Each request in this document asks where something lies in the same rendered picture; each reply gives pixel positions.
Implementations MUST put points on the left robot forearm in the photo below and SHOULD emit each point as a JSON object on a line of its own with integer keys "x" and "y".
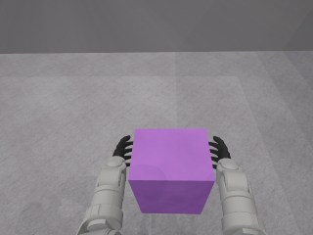
{"x": 105, "y": 209}

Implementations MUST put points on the robot right hand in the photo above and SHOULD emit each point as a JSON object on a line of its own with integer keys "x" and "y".
{"x": 222, "y": 152}

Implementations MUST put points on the right robot forearm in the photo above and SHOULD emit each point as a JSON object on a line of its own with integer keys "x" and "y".
{"x": 240, "y": 216}

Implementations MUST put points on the carton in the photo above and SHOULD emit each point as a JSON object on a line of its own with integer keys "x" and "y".
{"x": 171, "y": 170}

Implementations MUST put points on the robot left hand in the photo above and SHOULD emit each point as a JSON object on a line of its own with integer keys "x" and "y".
{"x": 120, "y": 150}

